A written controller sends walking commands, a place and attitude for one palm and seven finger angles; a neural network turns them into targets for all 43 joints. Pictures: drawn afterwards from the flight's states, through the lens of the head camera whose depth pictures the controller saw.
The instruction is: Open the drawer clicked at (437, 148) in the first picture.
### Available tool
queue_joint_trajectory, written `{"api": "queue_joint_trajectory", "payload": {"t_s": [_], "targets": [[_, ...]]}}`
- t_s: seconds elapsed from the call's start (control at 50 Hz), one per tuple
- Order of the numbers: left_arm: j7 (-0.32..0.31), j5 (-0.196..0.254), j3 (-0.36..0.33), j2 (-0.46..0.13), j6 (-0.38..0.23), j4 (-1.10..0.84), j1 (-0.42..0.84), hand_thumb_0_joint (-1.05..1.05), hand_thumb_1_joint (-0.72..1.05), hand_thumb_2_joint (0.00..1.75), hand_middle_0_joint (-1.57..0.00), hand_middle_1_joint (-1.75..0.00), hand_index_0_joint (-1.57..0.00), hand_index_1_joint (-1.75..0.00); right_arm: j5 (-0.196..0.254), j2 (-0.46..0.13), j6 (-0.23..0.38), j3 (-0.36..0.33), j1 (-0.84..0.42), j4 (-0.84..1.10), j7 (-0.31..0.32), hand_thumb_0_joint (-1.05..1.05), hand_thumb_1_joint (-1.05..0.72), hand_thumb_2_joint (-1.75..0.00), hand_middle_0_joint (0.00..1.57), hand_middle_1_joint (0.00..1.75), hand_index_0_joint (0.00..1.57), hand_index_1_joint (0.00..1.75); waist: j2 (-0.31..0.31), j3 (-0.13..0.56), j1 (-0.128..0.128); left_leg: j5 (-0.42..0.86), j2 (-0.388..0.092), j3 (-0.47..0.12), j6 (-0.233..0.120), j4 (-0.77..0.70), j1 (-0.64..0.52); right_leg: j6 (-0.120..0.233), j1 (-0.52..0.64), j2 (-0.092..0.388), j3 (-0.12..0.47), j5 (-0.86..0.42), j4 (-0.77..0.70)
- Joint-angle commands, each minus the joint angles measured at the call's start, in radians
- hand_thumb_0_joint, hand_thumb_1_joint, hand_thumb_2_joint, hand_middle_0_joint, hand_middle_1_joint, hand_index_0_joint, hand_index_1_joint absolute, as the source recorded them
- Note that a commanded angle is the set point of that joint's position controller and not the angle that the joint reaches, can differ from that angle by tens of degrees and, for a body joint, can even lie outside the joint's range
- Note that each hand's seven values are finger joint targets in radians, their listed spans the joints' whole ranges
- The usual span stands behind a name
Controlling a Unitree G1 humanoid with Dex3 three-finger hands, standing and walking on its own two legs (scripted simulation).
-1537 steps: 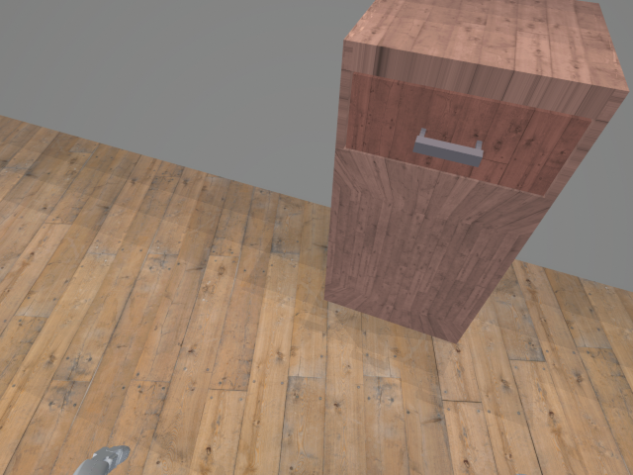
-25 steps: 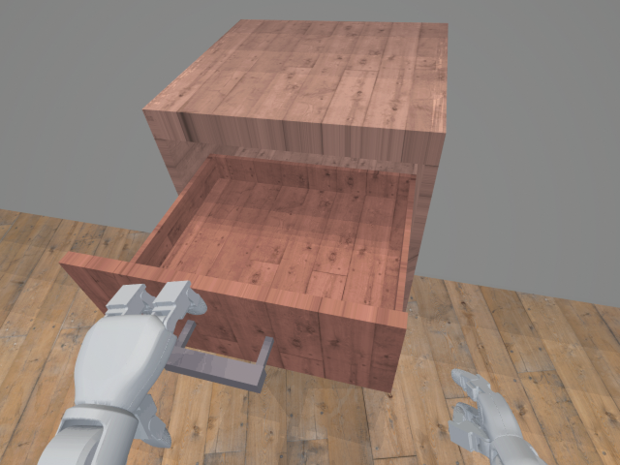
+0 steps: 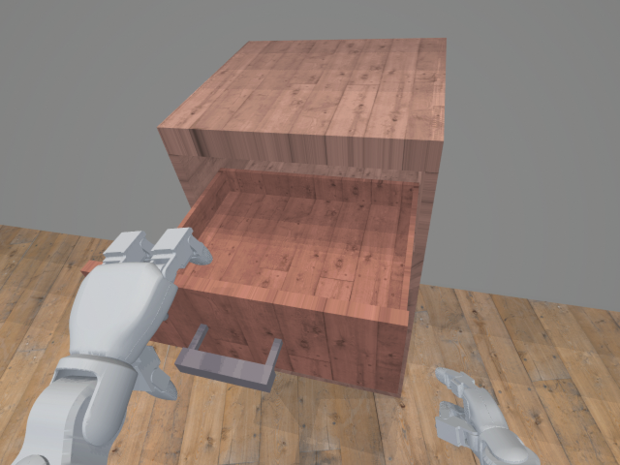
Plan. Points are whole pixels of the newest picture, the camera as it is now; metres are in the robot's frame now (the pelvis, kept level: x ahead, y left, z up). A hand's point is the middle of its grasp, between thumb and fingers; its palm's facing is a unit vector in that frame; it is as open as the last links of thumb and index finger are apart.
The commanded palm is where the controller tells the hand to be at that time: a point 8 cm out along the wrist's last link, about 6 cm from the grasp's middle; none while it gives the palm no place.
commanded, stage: lift the hand off the handle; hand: left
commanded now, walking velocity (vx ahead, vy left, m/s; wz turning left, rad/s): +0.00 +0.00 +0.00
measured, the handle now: (231, 353) +0.25 +0.16 +0.02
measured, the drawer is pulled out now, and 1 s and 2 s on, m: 0.28 0.28 0.28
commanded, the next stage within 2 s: draw the hand back to the body in 0.14 s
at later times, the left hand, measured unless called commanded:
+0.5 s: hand (148, 330) +0.19 +0.20 +0.16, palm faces +0.12 -0.10 -0.99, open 13.8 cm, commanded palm +0.15 +0.20 +0.22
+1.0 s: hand (132, 318) +0.20 +0.21 +0.18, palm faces +0.32 -0.81 -0.50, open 13.6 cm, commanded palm +0.15 +0.24 +0.21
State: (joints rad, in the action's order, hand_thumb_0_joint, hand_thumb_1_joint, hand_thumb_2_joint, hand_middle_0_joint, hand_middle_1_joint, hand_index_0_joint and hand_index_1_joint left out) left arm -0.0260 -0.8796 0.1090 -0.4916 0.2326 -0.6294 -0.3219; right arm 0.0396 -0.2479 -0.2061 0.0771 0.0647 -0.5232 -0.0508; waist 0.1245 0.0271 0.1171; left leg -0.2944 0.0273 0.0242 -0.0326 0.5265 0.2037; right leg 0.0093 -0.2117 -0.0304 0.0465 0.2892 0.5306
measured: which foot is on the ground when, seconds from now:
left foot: down 0.00-1.00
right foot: down 0.00-1.00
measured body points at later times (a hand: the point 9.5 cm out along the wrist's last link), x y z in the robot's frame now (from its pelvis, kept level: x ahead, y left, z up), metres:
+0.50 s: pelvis +0.00 -0.02 +0.00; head -0.01 -0.07 +0.45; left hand +0.18 +0.20 +0.21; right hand +0.23 -0.22 -0.09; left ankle -0.01 +0.10 -0.73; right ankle +0.00 -0.12 -0.73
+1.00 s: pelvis +0.01 +0.00 +0.00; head +0.02 -0.02 +0.45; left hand +0.17 +0.25 +0.20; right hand +0.23 -0.19 -0.07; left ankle -0.01 +0.10 -0.73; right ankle +0.00 -0.12 -0.73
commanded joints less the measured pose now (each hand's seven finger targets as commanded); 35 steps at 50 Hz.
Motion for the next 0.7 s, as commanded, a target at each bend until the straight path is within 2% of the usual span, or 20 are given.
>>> {"api": "queue_joint_trajectory", "payload": {"t_s": [0.0, 0.04, 0.06, 0.1, 0.14, 0.16, 0.22, 0.24, 0.26, 0.3, 0.34, 0.4, 0.44, 0.46, 0.48, 0.54, 0.56, 0.58, 0.64, 0.68], "targets": [[-0.002, 0.015, -0.12, -0.137, 0.012, -0.228, 0.149, 0.0, -0.5, 0.3, -0.3, -1.2, -0.3, -1.2, 0.007, -0.096, 0.048, -0.043, -0.226, 0.189, 0.004, 0.0, -0.9, -0.9, 0.2, 0.3, 0.2, 0.3, -0.089, 0.138, -0.006, 0.27, -0.055, -0.018, 0.014, -0.096, -0.036, 0.004, 0.077, 0.02, -0.02, -0.208, -0.076], [0.015, 0.049, -0.158, -0.172, 0.019, -0.222, 0.163, 0.0, -0.5, 0.3, -0.3, -1.2, -0.3, -1.2, 0.017, -0.108, 0.045, -0.048, -0.245, 0.188, 0.01, 0.0, -0.9, -0.9, 0.2, 0.3, 0.2, 0.3, -0.07, 0.096, -0.021, 0.226, -0.062, -0.015, 0.012, -0.099, -0.027, 0.003, 0.067, 0.018, -0.018, -0.196, -0.092], [0.03, 0.033, -0.132, -0.143, 0.021, -0.192, 0.152, 0.0, -0.5, 0.3, -0.3, -1.2, -0.3, -1.2, 0.007, -0.092, 0.046, -0.038, -0.228, 0.19, 0.005, 0.0, -0.9, -0.9, 0.2, 0.3, 0.2, 0.3, -0.097, 0.09, -0.006, 0.222, -0.05, -0.015, 0.01, -0.104, -0.016, 0.003, 0.063, 0.022, -0.026, -0.167, -0.093], [0.04, 0.037, -0.154, -0.151, 0.01, -0.114, 0.108, 0.0, -0.5, 0.3, -0.3, -1.2, -0.3, -1.2, 0.009, -0.096, 0.045, -0.038, -0.218, 0.171, 0.009, 0.0, -0.9, -0.9, 0.2, 0.3, 0.2, 0.3, -0.136, 0.038, -0.012, 0.194, -0.046, -0.008, 0.012, -0.107, -0.012, -0.001, 0.036, 0.02, -0.014, -0.133, -0.113], [0.038, 0.056, -0.214, -0.216, 0.001, -0.161, 0.165, 0.0, -0.5, 0.3, -0.3, -1.2, -0.3, -1.2, 0.016, -0.113, 0.046, -0.042, -0.242, 0.179, 0.017, 0.0, -0.9, -0.9, 0.2, 0.3, 0.2, 0.3, -0.079, 0.062, -0.018, 0.144, -0.055, -0.004, 0.01, -0.108, -0.006, -0.001, 0.055, 0.022, -0.005, -0.117, -0.118], [0.043, 0.027, -0.193, -0.204, 0.0, -0.171, 0.199, 0.0, -0.5, 0.3, -0.3, -1.2, -0.3, -1.2, 0.004, -0.1, 0.046, -0.032, -0.233, 0.193, 0.015, 0.0, -0.9, -0.9, 0.2, 0.3, 0.2, 0.3, -0.095, 0.105, -0.001, 0.155, -0.041, -0.009, 0.007, -0.101, -0.009, 0.002, 0.066, 0.03, 0.0, -0.101, -0.113], [0.039, 0.011, -0.198, -0.216, -0.029, -0.155, 0.179, 0.0, -0.5, 0.3, -0.3, -1.2, -0.3, -1.2, 0.0, -0.103, 0.053, -0.039, -0.224, 0.186, 0.026, 0.0, -0.9, -0.9, 0.2, 0.3, 0.2, 0.3, -0.094, 0.106, -0.006, 0.158, -0.036, -0.008, 0.01, -0.088, -0.032, 0.005, 0.039, 0.033, 0.032, -0.075, -0.131], [0.034, 0.04, -0.247, -0.265, -0.038, -0.182, 0.218, 0.0, -0.5, 0.3, -0.3, -1.2, -0.3, -1.2, 0.009, -0.114, 0.059, -0.041, -0.237, 0.184, 0.033, 0.0, -0.9, -0.9, 0.2, 0.3, 0.2, 0.3, -0.043, 0.114, -0.019, 0.126, -0.043, -0.006, 0.009, -0.089, -0.029, 0.005, 0.051, 0.034, 0.029, -0.072, -0.139], [0.04, 0.025, -0.237, -0.254, -0.046, -0.175, 0.223, 0.0, -0.5, 0.3, -0.3, -1.2, -0.3, -1.2, -0.004, -0.099, 0.066, -0.033, -0.223, 0.194, 0.034, 0.0, -0.9, -0.9, 0.2, 0.3, 0.2, 0.3, -0.07, 0.14, -0.001, 0.145, -0.03, -0.011, 0.006, -0.077, -0.033, 0.005, 0.058, 0.043, 0.027, -0.07, -0.134], [0.035, 0.042, -0.284, -0.276, -0.071, -0.127, 0.144, 0.0, -0.5, 0.3, -0.3, -1.2, -0.3, -1.2, -0.005, -0.107, 0.072, -0.041, -0.204, 0.179, 0.045, 0.0, -0.9, -0.9, 0.2, 0.3, 0.2, 0.3, -0.104, 0.116, -0.004, 0.163, -0.027, -0.013, 0.008, -0.075, -0.035, 0.004, 0.051, 0.042, 0.04, -0.096, -0.139], [0.031, 0.084, -0.322, -0.293, -0.087, -0.162, 0.113, 0.0, -0.5, 0.3, -0.3, -1.2, -0.3, -1.2, 0.007, -0.12, 0.085, -0.046, -0.212, 0.185, 0.048, 0.0, -0.9, -0.9, 0.2, 0.3, 0.2, 0.3, -0.06, 0.132, -0.01, 0.172, -0.03, -0.012, 0.01, -0.064, -0.047, 0.003, 0.058, 0.041, 0.045, -0.154, -0.14], [0.038, 0.1, -0.299, -0.251, -0.106, -0.155, 0.043, 0.0, -0.5, 0.3, -0.3, -1.2, -0.3, -1.2, -0.003, -0.114, 0.091, -0.05, -0.184, 0.183, 0.044, 0.0, -0.9, -0.9, 0.2, 0.3, 0.2, 0.3, -0.116, 0.093, -0.012, 0.18, -0.023, -0.014, 0.011, -0.067, -0.026, -0.003, 0.038, 0.048, 0.026, -0.156, -0.136], [0.032, 0.129, -0.384, -0.322, -0.112, -0.159, 0.013, 0.0, -0.5, 0.3, -0.3, -1.2, -0.3, -1.2, 0.008, -0.13, 0.102, -0.054, -0.193, 0.184, 0.049, 0.0, -0.9, -0.9, 0.2, 0.3, 0.2, 0.3, -0.103, 0.098, -0.014, 0.173, -0.029, -0.012, 0.013, -0.053, -0.022, -0.003, 0.044, 0.044, 0.041, -0.188, -0.136], [0.035, 0.11, -0.351, -0.292, -0.116, -0.183, 0.012, 0.0, -0.5, 0.3, -0.3, -1.2, -0.3, -1.2, -0.004, -0.12, 0.1, -0.043, -0.182, 0.203, 0.046, 0.0, -0.9, -0.9, 0.2, 0.3, 0.2, 0.3, -0.106, 0.124, 0.001, 0.18, -0.02, -0.009, 0.011, -0.05, -0.022, -0.006, 0.054, 0.058, 0.029, -0.185, -0.127], [0.033, 0.108, -0.338, -0.27, -0.121, -0.161, -0.039, 0.0, -0.5, 0.3, -0.3, -1.2, -0.3, -1.2, -0.004, -0.117, 0.1, -0.053, -0.168, 0.194, 0.047, 0.0, -0.9, -0.9, 0.2, 0.3, 0.2, 0.3, -0.132, 0.092, -0.01, 0.191, -0.023, -0.009, 0.011, -0.049, -0.02, -0.006, 0.034, 0.054, 0.029, -0.198, -0.124], [0.02, 0.147, -0.404, -0.321, -0.14, -0.197, -0.041, 0.0, -0.5, 0.3, -0.3, -1.2, -0.3, -1.2, 0.009, -0.137, 0.113, -0.059, -0.17, 0.195, 0.052, 0.0, -0.9, -0.9, 0.2, 0.3, 0.2, 0.3, -0.095, 0.086, -0.024, 0.16, -0.032, -0.009, 0.015, -0.04, -0.021, -0.006, 0.015, 0.049, 0.033, -0.188, -0.132], [0.021, 0.129, -0.377, -0.298, -0.146, -0.216, -0.034, 0.0, -0.5, 0.3, -0.3, -1.2, -0.3, -1.2, -0.006, -0.126, 0.112, -0.049, -0.156, 0.211, 0.051, 0.0, -0.9, -0.9, 0.2, 0.3, 0.2, 0.3, -0.106, 0.122, -0.005, 0.175, -0.025, -0.01, 0.011, -0.037, -0.026, -0.009, 0.027, 0.06, 0.012, -0.185, -0.123], [0.019, 0.124, -0.369, -0.286, -0.152, -0.172, -0.076, 0.0, -0.5, 0.3, -0.3, -1.2, -0.3, -1.2, -0.006, -0.123, 0.11, -0.058, -0.145, 0.198, 0.055, 0.0, -0.9, -0.9, 0.2, 0.3, 0.2, 0.3, -0.131, 0.077, -0.017, 0.171, -0.025, -0.011, 0.01, -0.039, -0.016, -0.008, 0.001, 0.056, 0.018, -0.169, -0.127], [-0.004, 0.153, -0.427, -0.33, -0.174, -0.214, -0.071, 0.0, -0.5, 0.3, -0.3, -1.2, -0.3, -1.2, 0.004, -0.138, 0.123, -0.062, -0.154, 0.202, 0.062, 0.0, -0.9, -0.9, 0.2, 0.3, 0.2, 0.3, -0.092, 0.091, -0.02, 0.15, -0.034, -0.014, 0.014, -0.031, -0.022, -0.007, -0.005, 0.052, 0.018, -0.175, -0.128], [-0.004, 0.129, -0.392, -0.292, -0.184, -0.203, -0.095, 0.0, -0.5, 0.3, -0.3, -1.2, -0.3, -1.2, -0.012, -0.124, 0.122, -0.063, -0.123, 0.2, 0.06, 0.0, -0.9, -0.9, 0.2, 0.3, 0.2, 0.3, -0.107, 0.106, -0.015, 0.185, -0.031, -0.016, 0.012, -0.033, -0.026, -0.006, -0.005, 0.059, -0.002, -0.185, -0.115]]}}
